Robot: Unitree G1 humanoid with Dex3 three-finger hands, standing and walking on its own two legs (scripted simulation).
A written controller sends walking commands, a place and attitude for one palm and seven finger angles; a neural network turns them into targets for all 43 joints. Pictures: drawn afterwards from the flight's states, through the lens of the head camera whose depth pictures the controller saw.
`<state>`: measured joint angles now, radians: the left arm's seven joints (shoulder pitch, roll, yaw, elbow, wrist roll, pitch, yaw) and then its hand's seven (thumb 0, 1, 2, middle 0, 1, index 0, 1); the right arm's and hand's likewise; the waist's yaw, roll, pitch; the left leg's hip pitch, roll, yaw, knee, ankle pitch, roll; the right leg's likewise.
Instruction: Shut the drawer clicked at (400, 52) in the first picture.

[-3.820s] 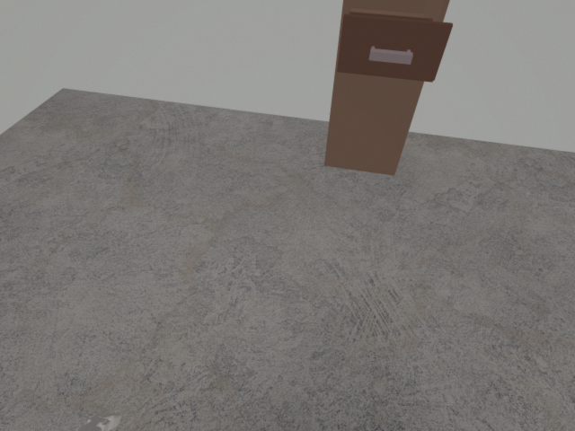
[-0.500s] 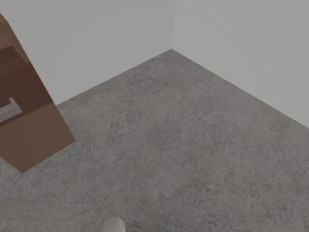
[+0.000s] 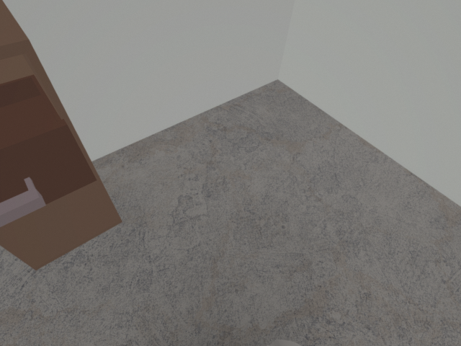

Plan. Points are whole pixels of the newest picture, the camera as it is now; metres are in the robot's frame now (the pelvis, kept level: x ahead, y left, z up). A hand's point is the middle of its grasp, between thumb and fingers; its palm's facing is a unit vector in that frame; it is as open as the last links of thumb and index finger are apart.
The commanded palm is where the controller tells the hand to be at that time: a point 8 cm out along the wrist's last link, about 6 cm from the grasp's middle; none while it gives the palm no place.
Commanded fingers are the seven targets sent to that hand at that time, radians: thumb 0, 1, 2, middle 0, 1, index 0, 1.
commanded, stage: turn to face it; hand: left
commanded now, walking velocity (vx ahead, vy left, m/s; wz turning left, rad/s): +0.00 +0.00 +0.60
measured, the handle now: out of the picture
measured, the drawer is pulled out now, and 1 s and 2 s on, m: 0.30 0.30 0.30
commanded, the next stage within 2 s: take the last steps up to it in 1.10 s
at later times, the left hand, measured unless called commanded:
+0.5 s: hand out of the picture +0.03 +0.14 -0.14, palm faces +0.33 -0.90 -0.27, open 7.4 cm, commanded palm none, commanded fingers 0.00 0.90 0.90 -0.20 -0.30 -0.20 -0.30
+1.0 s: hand out of the picture -0.09 +0.19 -0.17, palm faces +0.57 -0.79 -0.24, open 7.4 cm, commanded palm none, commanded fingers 0.00 0.90 0.90 -0.20 -0.30 -0.20 -0.30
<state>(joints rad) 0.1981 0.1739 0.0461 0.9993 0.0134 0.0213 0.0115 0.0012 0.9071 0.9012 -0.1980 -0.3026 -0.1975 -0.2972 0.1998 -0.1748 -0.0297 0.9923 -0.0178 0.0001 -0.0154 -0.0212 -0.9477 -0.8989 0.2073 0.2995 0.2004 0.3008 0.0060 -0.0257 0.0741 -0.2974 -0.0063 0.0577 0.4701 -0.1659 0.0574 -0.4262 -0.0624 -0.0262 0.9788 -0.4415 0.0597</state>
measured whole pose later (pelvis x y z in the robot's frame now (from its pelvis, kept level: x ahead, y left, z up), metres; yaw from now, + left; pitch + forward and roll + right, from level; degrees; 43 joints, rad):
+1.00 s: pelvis -0.02 -0.02 +0.00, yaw +32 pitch +0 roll -1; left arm 0.21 0.26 0.06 0.94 0.01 0.06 0.01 0.00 0.91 0.90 -0.20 -0.30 -0.20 -0.30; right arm 0.14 -0.20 -0.02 0.92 -0.02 0.03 0.00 0.00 -0.90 -0.90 0.21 0.30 0.20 0.30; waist 0.03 -0.03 0.08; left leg -0.19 -0.01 0.03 0.46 -0.26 0.04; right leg -0.45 -0.10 -0.04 1.01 -0.41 0.10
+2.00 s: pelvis +0.04 +0.06 +0.01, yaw +38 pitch -2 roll -1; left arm 0.26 0.18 0.06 1.08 0.03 0.01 -0.01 0.00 0.91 0.90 -0.20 -0.30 -0.19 -0.30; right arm 0.43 -0.08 -0.01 1.13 -0.02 -0.06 -0.03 0.00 -0.91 -0.90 0.20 0.30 0.20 0.30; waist 0.00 -0.06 0.03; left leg 0.02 0.00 0.17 0.29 -0.28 0.05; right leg -0.60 -0.10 -0.05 1.08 -0.17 0.02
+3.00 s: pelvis +0.20 +0.09 -0.01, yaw +36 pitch -1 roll +1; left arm 0.28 0.16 0.02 1.10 0.02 0.02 0.03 0.00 0.91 0.90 -0.20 -0.30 -0.20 -0.30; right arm 0.12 -0.16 -0.03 1.05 -0.01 0.02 -0.02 0.00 -0.91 -0.90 0.20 0.30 0.20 0.30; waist 0.02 0.01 0.07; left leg -0.30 0.04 0.09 0.48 -0.16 -0.02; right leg -0.18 -0.04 -0.04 0.54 -0.32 0.01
